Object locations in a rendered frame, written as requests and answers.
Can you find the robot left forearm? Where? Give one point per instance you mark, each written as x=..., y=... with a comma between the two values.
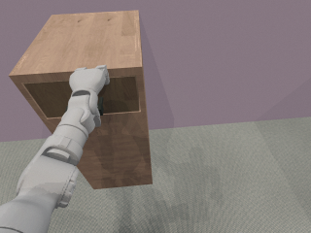
x=67, y=141

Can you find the handle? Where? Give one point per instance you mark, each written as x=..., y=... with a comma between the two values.
x=99, y=106

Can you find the drawer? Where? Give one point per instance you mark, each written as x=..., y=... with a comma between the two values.
x=121, y=95

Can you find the cabinet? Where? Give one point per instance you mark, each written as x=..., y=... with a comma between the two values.
x=117, y=153

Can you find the left robot hand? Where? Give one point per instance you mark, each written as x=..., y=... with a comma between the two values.
x=94, y=79

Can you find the left robot upper arm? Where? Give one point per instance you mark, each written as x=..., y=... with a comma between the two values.
x=49, y=184

